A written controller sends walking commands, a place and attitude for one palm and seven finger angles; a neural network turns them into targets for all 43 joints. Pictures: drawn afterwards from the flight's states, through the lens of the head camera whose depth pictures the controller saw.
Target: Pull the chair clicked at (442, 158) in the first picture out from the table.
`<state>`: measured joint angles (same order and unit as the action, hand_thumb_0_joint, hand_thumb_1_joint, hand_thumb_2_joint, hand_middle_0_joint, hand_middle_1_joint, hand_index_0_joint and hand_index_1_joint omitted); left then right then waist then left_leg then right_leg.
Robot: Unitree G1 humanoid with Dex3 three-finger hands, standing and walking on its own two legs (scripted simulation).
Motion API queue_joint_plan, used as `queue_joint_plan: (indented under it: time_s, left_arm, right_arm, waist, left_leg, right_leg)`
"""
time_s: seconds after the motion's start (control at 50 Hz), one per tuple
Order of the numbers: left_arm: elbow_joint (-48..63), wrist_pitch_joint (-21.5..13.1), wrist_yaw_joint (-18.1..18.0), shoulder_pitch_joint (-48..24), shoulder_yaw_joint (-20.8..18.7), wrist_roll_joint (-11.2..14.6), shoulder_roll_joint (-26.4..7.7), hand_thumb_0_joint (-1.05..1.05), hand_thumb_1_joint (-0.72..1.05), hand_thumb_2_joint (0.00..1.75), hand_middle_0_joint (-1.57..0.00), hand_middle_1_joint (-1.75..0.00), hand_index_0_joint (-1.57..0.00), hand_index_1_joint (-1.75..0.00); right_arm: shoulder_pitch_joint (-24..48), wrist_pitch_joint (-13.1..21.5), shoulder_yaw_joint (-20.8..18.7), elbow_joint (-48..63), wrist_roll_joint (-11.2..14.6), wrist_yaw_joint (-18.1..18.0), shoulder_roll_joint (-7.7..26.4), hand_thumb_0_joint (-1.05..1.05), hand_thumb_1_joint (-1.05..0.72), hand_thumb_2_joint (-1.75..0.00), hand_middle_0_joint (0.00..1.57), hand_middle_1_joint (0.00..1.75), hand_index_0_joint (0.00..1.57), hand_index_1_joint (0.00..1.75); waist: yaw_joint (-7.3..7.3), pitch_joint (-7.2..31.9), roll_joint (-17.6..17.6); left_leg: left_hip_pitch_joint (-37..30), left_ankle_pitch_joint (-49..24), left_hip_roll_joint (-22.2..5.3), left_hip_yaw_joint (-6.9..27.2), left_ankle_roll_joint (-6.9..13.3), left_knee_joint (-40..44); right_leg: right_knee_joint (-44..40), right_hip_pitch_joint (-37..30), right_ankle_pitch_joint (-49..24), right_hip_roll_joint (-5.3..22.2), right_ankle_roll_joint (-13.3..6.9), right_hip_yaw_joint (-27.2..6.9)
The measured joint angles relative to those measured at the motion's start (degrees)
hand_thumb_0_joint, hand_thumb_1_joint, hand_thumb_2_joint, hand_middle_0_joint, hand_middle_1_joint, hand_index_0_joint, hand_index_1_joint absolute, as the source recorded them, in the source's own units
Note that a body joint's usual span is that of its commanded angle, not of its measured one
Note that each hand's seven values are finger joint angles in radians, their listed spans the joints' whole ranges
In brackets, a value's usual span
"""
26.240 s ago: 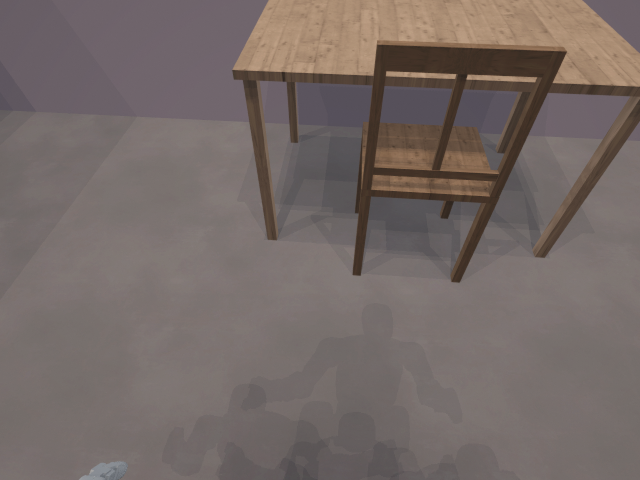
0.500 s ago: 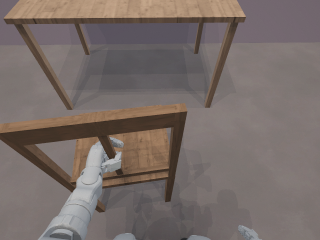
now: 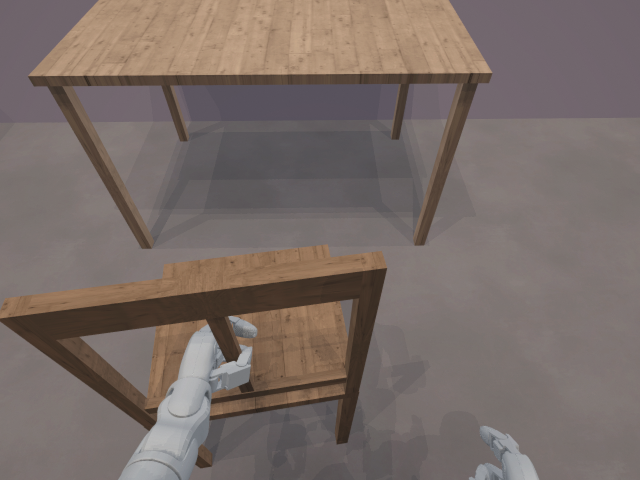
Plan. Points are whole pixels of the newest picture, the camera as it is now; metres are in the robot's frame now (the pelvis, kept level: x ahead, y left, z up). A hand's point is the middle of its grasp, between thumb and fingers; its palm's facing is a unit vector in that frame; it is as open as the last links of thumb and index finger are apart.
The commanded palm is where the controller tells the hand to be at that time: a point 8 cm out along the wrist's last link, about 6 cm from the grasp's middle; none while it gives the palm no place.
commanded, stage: stop walking, hand still on the chair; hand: left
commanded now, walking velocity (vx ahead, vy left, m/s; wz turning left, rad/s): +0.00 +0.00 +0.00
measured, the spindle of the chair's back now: (234, 356) +0.30 +0.15 -0.09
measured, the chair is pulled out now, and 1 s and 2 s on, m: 0.60 0.60 0.60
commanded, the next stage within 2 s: open the thumb and straighten the fingers in 0.16 s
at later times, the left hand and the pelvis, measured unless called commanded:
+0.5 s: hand (238, 360) +0.28 +0.14 -0.06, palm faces -0.02 -0.99 -0.14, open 7.7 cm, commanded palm +0.26 +0.19 -0.04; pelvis +0.01 +0.00 -0.02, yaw +1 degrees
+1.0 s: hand (226, 361) +0.28 +0.15 -0.07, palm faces +0.01 -0.99 -0.15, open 17.0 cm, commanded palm +0.27 +0.19 -0.04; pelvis +0.03 +0.01 -0.04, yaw +2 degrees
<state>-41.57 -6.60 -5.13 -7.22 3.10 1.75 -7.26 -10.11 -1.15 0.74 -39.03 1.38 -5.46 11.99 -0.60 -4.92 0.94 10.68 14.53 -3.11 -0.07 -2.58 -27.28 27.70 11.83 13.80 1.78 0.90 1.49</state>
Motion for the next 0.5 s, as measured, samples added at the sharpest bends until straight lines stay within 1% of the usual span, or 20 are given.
queue_joint_plan:
  time_s: [0.12, 0.26, 0.28, 0.34, 0.38, 0.42, 0.5]
  left_arm:
    - [1.37, 0.57, -0.11, 1.01, 0.15, -0.05, -0.03, 0.04, 0.68, 0.78, -0.23, -1.20, -0.50, -1.45]
    - [2.37, 0.74, -0.13, 1.75, 0.24, -0.04, -0.15, 0.04, 0.68, 0.78, -0.23, -1.21, -0.50, -1.45]
    - [2.75, 0.94, -0.07, 1.95, 0.05, -0.05, -0.17, 0.04, 0.68, 0.78, -0.23, -1.21, -0.50, -1.45]
    - [5.60, 1.26, 0.67, 4.36, -0.91, 1.50, -0.95, 0.04, 0.65, 0.77, -0.24, -1.23, -0.50, -1.45]
    - [8.80, 1.21, 1.28, 5.98, -1.19, 1.94, -1.82, 0.04, 0.61, 0.76, -0.27, -1.26, -0.50, -1.45]
    - [12.00, 1.40, 1.56, 7.26, -0.97, 1.90, -2.52, 0.03, 0.54, 0.72, -0.30, -1.29, -0.50, -1.45]
    - [15.95, 3.79, 1.65, 8.15, -0.74, 2.01, -2.68, 0.02, 0.28, 0.60, -0.36, -1.33, -0.50, -1.45]
  right_arm:
    - [0.07, -0.48, 0.38, 0.56, -0.09, 0.15, -0.43, 0.01, -0.91, -0.90, 0.20, 0.30, 0.21, 0.30]
    - [-0.80, -1.10, 0.27, 0.19, -0.08, 0.17, -0.19, 0.01, -0.91, -0.90, 0.20, 0.30, 0.21, 0.30]
    - [-0.85, -1.16, 0.26, 0.08, -0.06, 0.17, -0.14, 0.01, -0.91, -0.90, 0.20, 0.30, 0.21, 0.30]
    - [-1.66, -0.56, 0.55, 0.27, 1.24, 1.63, 0.35, 0.01, -0.91, -0.90, 0.20, 0.30, 0.21, 0.30]
    - [-2.26, 0.51, 0.25, 0.84, 1.44, 2.41, 0.88, 0.01, -0.91, -0.90, 0.20, 0.30, 0.21, 0.30]
    - [-2.94, 1.58, -0.29, 1.52, 1.38, 2.88, 1.63, 0.01, -0.91, -0.90, 0.20, 0.30, 0.21, 0.30]
    - [-3.77, 2.58, -1.22, 2.34, 1.13, 3.26, 3.20, 0.01, -0.91, -0.90, 0.20, 0.30, 0.21, 0.30]
  waist:
    - [0.06, 0.30, -0.08]
    - [-0.11, 0.33, -0.09]
    - [-0.27, 0.25, -0.11]
    - [-2.28, 3.14, -0.79]
    - [-2.99, 4.22, -1.15]
    - [-3.24, 4.97, -1.07]
    - [-3.24, 6.34, -0.33]
  left_leg:
    - [-0.07, 0.19, -0.21, 0.06, -0.06, 0.07]
    - [-0.09, 0.32, -0.29, 0.08, -0.05, 0.06]
    - [-0.13, 0.33, -0.30, 0.07, -0.05, 0.07]
    - [3.94, 0.92, 0.21, 0.78, 0.11, -2.00]
    - [6.71, 1.87, 0.39, 0.99, 0.17, -4.30]
    - [9.18, 2.94, 0.45, 1.06, 0.24, -6.60]
    - [13.23, 4.90, 0.64, 0.99, 0.45, -10.55]
  right_leg:
    - [-0.51, -0.28, -0.03, -0.20, -0.04, 0.10]
    - [-0.77, -0.42, -0.05, -0.28, -0.04, 0.14]
    - [-0.81, -0.48, -0.06, -0.29, -0.03, 0.13]
    - [1.77, 3.47, 1.06, 0.29, 0.06, 0.75]
    - [4.23, 6.23, 2.22, 0.51, 0.08, 0.85]
    - [6.34, 8.60, 3.19, 0.60, 0.10, 0.81]
    - [9.92, 12.53, 4.86, 0.86, 0.37, 0.56]
